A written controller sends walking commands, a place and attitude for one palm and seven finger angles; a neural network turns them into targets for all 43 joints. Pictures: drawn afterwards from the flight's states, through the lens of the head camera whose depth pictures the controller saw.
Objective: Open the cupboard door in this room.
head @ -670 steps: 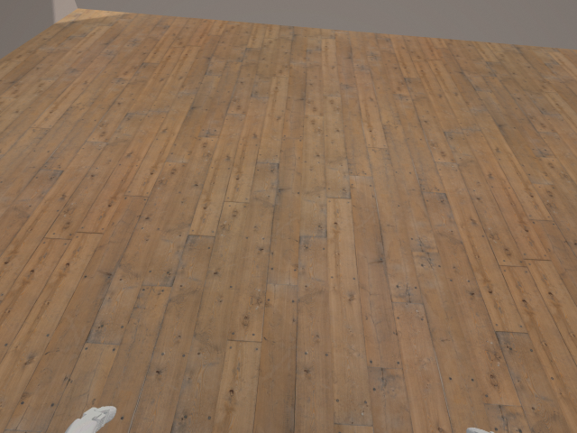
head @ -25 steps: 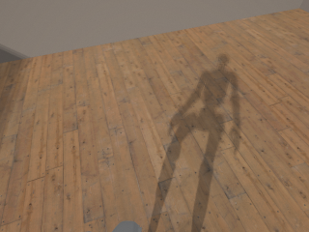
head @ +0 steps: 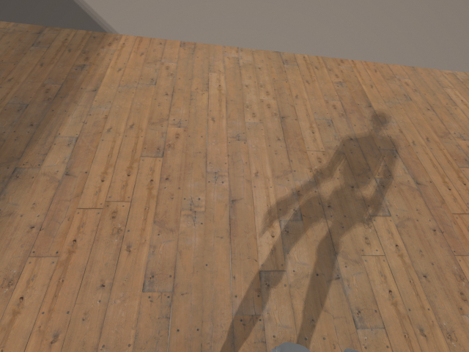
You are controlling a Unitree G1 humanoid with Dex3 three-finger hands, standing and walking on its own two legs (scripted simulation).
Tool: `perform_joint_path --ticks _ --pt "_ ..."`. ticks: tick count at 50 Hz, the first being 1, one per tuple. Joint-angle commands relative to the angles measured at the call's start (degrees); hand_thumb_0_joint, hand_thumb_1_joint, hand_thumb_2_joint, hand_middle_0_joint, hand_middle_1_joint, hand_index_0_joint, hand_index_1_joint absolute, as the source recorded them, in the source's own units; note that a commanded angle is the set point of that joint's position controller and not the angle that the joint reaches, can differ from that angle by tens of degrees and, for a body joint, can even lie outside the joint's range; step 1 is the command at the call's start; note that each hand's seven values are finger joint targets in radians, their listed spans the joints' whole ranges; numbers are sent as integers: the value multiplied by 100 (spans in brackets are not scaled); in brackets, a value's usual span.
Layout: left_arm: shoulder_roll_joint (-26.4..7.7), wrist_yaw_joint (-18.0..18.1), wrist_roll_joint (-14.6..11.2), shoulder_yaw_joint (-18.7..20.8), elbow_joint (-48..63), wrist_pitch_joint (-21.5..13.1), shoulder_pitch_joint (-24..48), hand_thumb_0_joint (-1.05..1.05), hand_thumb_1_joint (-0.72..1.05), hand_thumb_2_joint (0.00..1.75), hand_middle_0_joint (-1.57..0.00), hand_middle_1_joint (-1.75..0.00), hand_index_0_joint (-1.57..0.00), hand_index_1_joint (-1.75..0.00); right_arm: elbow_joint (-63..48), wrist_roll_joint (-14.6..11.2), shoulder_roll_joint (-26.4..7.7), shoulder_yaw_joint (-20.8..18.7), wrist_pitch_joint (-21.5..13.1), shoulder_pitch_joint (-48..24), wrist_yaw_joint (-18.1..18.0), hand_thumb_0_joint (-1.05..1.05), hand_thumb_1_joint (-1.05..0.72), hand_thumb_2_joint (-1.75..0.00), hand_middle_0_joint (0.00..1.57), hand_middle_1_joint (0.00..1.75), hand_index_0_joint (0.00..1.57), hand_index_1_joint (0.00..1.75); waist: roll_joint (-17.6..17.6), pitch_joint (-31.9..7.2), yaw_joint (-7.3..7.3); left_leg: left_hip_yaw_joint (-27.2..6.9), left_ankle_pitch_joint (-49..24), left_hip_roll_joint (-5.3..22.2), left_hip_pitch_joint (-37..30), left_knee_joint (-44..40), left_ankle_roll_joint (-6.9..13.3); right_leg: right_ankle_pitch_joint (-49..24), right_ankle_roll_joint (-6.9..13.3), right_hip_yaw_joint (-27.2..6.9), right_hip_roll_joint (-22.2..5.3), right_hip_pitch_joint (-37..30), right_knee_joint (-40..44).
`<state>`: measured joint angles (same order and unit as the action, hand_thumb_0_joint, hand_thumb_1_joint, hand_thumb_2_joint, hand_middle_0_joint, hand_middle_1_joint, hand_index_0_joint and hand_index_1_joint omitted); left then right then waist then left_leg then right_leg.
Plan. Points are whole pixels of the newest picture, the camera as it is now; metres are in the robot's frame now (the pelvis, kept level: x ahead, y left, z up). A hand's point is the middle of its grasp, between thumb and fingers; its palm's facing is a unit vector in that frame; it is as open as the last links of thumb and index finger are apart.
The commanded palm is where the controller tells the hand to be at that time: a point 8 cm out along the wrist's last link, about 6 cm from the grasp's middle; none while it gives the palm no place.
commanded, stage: turn or walk to find it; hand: left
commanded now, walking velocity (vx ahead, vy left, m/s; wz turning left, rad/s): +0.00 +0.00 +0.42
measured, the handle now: out of the picture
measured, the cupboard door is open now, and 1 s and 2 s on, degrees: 0 0 0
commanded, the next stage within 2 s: none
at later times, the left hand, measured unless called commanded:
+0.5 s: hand out of the picture +0.04 +0.14 -0.15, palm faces +0.20 -0.94 -0.27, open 7.4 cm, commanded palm none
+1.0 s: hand out of the picture -0.17 +0.18 -0.20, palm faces +0.48 -0.85 -0.23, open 7.4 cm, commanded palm none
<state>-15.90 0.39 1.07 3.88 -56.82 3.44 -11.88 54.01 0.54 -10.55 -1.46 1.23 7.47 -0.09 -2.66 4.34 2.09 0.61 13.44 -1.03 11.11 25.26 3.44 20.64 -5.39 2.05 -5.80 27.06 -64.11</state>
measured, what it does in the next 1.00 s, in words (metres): steps on the spot, turning left: right foot, then left foot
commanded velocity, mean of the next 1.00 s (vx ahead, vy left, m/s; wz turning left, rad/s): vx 0.00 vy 0.00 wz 0.42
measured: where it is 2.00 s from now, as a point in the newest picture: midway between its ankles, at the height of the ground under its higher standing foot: outside the picture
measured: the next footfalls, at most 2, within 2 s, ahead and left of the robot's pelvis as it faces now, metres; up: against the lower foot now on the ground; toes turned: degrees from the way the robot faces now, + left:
right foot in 0.36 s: +0.02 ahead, -0.15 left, +0.00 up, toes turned +6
left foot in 0.88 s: -0.09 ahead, +0.08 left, +0.00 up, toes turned +27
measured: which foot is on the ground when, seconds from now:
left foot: down 0.00-0.36, up 0.38-0.86, down 0.88-1.00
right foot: up 0.00-0.34, down 0.36-0.88, up 0.90-1.00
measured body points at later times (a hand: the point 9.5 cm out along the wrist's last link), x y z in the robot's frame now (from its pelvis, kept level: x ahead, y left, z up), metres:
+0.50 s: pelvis -0.03 -0.06 +0.00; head +0.00 -0.10 +0.44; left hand +0.03 +0.19 -0.12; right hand +0.02 -0.31 -0.17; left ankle -0.06 +0.08 -0.66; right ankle -0.02 -0.15 -0.74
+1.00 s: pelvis -0.08 -0.02 -0.01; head -0.07 +0.03 +0.44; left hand -0.19 +0.23 -0.18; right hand +0.13 -0.19 -0.13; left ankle -0.12 +0.06 -0.74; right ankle -0.03 -0.16 -0.69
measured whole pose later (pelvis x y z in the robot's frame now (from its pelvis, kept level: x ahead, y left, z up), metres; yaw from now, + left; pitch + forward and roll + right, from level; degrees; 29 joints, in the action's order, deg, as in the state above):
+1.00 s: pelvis -0.08 -0.02 -0.01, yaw +25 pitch -1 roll -1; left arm -15.7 1.0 1.1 3.7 -58.4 4.4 -14.8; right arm 54.1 0.8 -11.1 -2.0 1.6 6.2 0.3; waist -3.5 4.8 2.5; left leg 2.5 18.0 -0.2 12.7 31.6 2.9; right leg 27.5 -3.6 6.0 -6.7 23.0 -56.2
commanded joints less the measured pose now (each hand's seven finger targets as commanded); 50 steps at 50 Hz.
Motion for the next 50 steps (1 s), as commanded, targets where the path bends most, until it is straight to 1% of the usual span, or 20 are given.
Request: perform_joint_path --ticks 1,9,13,15,16,17,18,19,21,22,24,32,39,42,43,44,45,46,48,50 --pt "-359 47 8 85 386 -117 23 0 90 90 -20 -30 -20 -30 -218 18 -1183 -351 -107 463 -107 0 -90 -90 20 30 20 30 990 -526 -264 -1249 -2295 1362 -749 -816 392 -157 -67 -178 -45 508 -42" --pt "-145 83 -46 14 717 -155 623 0 90 90 -20 -30 -20 -30 -166 96 -1210 -430 -55 774 -106 0 -90 -90 20 30 20 30 1065 -627 -460 -2041 -2347 1454 -668 -582 726 526 41 -206 185 82 1289" --pt "-84 100 -84 -2 699 -198 375 0 90 90 -20 -30 -20 -30 -199 115 -1219 -445 -15 667 -83 0 -90 -90 20 30 20 30 1097 -746 -340 -2250 -2202 1278 -108 -454 645 331 176 -110 401 -814 2384" --pt "-143 112 -93 12 629 -256 99 0 90 90 -20 -30 -20 -30 -200 81 -1159 -458 -7 616 -67 0 -90 -90 20 30 20 30 985 -815 -176 -2176 -2033 1052 350 -161 446 -425 210 -47 444 -1592 3449" --pt "-230 130 -90 43 598 -303 -130 0 90 90 -20 -30 -20 -30 -224 49 -1059 -441 -8 602 -53 0 -90 -90 20 30 20 30 751 -943 -65 -2041 -1489 810 765 72 215 -956 240 -123 276 -2273 4256" --pt "-593 162 -21 109 568 -364 -285 0 90 90 -20 -30 -20 -30 -254 -6 -776 -408 -16 686 -18 0 -90 -90 20 30 20 30 -164 -1072 -15 -1491 -269 350 1620 710 -142 -921 478 -912 -640 -3102 4723" --pt "-993 185 39 185 605 -383 -328 0 90 90 -20 -30 -20 -30 -399 5 -544 -368 -23 638 -8 0 -90 -90 20 30 20 30 -1436 -901 56 -521 1686 -391 2432 1978 -500 -1434 1111 -2184 -1946 -3128 4839" --pt "-959 186 -13 134 706 -344 -232 0 90 90 -20 -30 -20 -30 -383 64 -836 -456 47 557 -23 0 -90 -90 20 30 20 30 -939 -729 35 -626 1986 -210 2177 3039 -483 -1612 1469 -2036 -2212 -2174 4864" --pt "-564 204 -40 123 842 -356 451 0 90 90 -20 -30 -20 -30 -114 100 -821 -502 212 749 26 0 -90 -90 20 30 20 30 -593 -253 -307 -716 1325 4 2062 4079 -517 -748 1324 -1423 -1572 -1427 5055" --pt "-431 181 -47 57 873 -372 599 0 90 90 -20 -30 -20 -30 -4 105 -770 -490 232 872 61 0 -90 -90 20 30 20 30 -380 -97 -408 -591 1008 71 2071 4323 -562 -928 1189 -975 -1295 -1364 4950" --pt "-279 152 -48 6 820 -428 447 0 90 90 -20 -30 -20 -30 78 94 -664 -459 240 1002 89 0 -90 -90 20 30 20 30 -468 -73 -412 -450 633 108 2126 4488 -660 -1554 1041 -440 -1019 -1505 4821" --pt "-429 155 14 75 557 -437 -268 0 90 90 -20 -30 -20 -30 -9 82 -686 -404 260 456 77 0 -90 -90 20 30 20 30 -629 -116 -117 -279 817 348 2040 3850 -825 -1805 1241 -326 -1301 -1951 4756" --pt "-766 137 82 180 363 -377 -550 0 90 90 -20 -30 -20 -30 -176 -12 -570 -251 113 -5 57 0 -90 -90 20 30 20 30 -885 -587 92 230 1388 291 1211 1866 -688 -3116 1445 -64 -1551 -2417 4159" --pt "-795 121 31 187 329 -330 -409 0 90 90 -20 -30 -20 -30 -110 -13 -655 -245 23 353 48 0 -90 -90 20 30 20 30 -670 -816 -169 386 244 205 164 225 -584 -2962 1005 344 -1352 -2066 3463" --pt "-686 108 -28 165 341 -292 -367 0 90 90 -20 -30 -20 -30 -56 0 -872 -295 -29 569 53 0 -90 -90 20 30 20 30 -66 -937 -336 135 -578 418 -608 -377 -496 -2317 710 626 -1154 -1477 2877" --pt "-363 83 -67 102 481 -253 -461 0 90 90 -20 -30 -20 -30 -87 53 -1427 -417 -81 702 30 0 -90 -90 20 30 20 30 1423 -1052 -405 -1522 -1957 1697 -1431 -633 14 -281 277 911 -442 -102 1795" --pt "-171 82 -25 -32 640 -207 -111 0 90 90 -20 -30 -20 -30 -52 28 -1761 -474 -23 923 -4 0 -90 -90 20 30 20 30 1905 -903 -539 -1995 -3283 2385 -1219 -658 472 1570 148 567 -124 355 960" --pt "-272 100 -2 8 627 -139 14 0 90 90 -20 -30 -20 -30 -17 54 -1667 -458 0 851 -37 0 -90 -90 20 30 20 30 1516 -815 -547 -1760 -2904 2392 -838 -656 696 1492 193 199 -186 263 502" --pt "-367 78 -2 73 488 -83 230 0 90 90 -20 -30 -20 -30 -113 70 -1364 -366 -10 310 -121 0 -90 -90 20 30 20 30 1619 -193 -389 -1489 -2324 1819 -241 -808 519 784 172 -65 -186 391 146" --pt "-348 12 3 83 356 -127 -52 0 90 90 -20 -30 -20 -30 -199 48 -1259 -304 -61 126 -128 0 -90 -90 20 30 20 30 1260 -307 -221 -1123 -2589 1520 -492 -710 400 278 114 -49 -111 477 -61"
